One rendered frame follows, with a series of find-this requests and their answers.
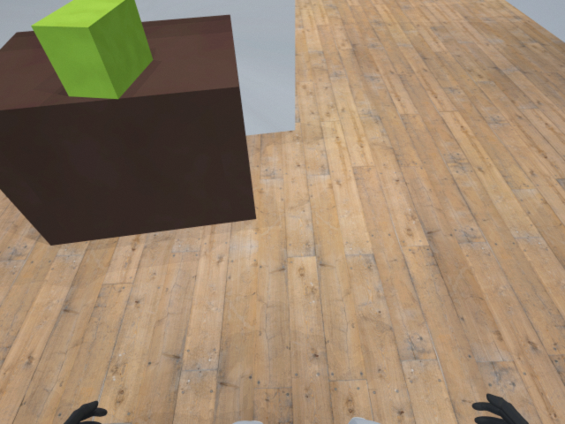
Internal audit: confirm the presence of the right robot hand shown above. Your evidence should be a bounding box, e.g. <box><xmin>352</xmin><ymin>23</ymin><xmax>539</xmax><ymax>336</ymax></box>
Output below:
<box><xmin>472</xmin><ymin>393</ymin><xmax>529</xmax><ymax>424</ymax></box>

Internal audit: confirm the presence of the left robot hand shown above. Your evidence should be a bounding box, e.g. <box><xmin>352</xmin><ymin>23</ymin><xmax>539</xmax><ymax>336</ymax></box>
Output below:
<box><xmin>64</xmin><ymin>401</ymin><xmax>107</xmax><ymax>424</ymax></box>

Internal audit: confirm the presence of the pedestal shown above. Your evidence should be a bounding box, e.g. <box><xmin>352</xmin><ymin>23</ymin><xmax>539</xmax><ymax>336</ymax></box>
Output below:
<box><xmin>0</xmin><ymin>15</ymin><xmax>256</xmax><ymax>246</ymax></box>

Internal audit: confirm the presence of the carton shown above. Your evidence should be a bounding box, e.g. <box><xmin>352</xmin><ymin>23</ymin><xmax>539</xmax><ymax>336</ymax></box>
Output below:
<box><xmin>31</xmin><ymin>0</ymin><xmax>153</xmax><ymax>99</ymax></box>

